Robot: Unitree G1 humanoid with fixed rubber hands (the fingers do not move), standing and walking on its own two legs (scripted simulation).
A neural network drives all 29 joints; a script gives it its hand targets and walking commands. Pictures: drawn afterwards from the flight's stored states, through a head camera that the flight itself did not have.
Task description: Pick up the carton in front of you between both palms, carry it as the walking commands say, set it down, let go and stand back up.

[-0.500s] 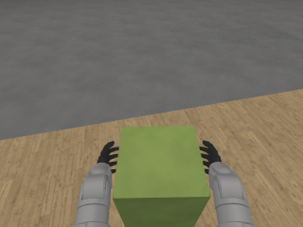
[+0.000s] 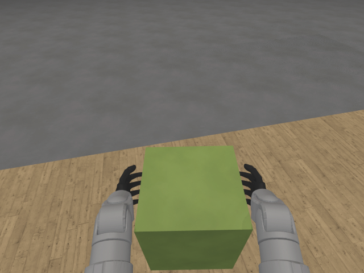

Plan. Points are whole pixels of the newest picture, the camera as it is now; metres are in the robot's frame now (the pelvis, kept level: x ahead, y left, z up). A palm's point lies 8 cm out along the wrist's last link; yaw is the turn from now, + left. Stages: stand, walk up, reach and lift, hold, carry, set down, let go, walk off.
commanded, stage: hold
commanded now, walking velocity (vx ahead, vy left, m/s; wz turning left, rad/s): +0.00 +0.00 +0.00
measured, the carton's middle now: (190, 210) +0.30 +0.00 -0.02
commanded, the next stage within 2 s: carry in 0.24 s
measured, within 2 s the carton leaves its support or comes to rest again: neither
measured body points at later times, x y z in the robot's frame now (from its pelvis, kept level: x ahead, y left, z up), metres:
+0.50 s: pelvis +0.05 +0.02 -0.01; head +0.01 +0.02 +0.44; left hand +0.35 +0.18 +0.07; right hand +0.36 -0.12 +0.08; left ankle +0.02 +0.12 -0.74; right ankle +0.03 -0.12 -0.73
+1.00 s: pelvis +0.31 +0.02 +0.00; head +0.28 +0.02 +0.45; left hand +0.54 +0.20 +0.08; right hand +0.56 -0.11 +0.08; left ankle +0.42 +0.15 -0.71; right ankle +0.19 -0.08 -0.74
